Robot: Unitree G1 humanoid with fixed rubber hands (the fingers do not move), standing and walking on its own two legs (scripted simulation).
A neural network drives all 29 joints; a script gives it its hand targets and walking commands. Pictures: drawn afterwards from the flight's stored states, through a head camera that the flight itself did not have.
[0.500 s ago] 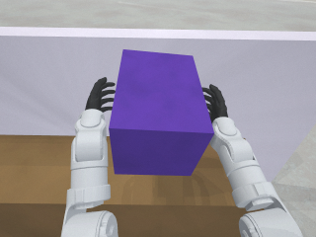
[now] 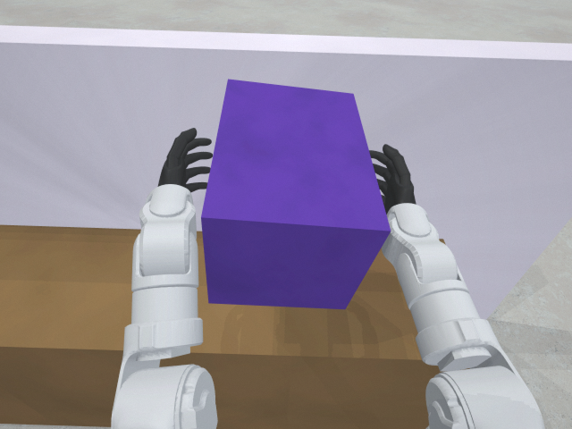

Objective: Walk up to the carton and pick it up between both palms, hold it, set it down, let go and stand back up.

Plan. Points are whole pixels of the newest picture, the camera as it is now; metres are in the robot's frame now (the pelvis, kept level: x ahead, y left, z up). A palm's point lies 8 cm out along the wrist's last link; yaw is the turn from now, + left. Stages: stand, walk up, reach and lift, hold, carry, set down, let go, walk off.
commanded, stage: hold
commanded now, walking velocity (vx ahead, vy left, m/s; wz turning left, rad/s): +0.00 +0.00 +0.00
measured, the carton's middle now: (285, 192) +0.44 +0.02 +0.13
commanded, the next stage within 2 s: none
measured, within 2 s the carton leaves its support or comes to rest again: neither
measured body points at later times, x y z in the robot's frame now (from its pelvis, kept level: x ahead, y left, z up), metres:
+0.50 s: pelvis +0.00 +0.01 +0.00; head -0.03 +0.02 +0.45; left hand +0.38 +0.17 +0.19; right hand +0.38 -0.13 +0.16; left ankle +0.03 +0.13 -0.75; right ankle +0.01 -0.12 -0.75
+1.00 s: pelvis +0.01 +0.00 +0.00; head -0.01 +0.02 +0.45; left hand +0.40 +0.16 +0.19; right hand +0.40 -0.14 +0.17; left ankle +0.03 +0.13 -0.75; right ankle +0.01 -0.12 -0.75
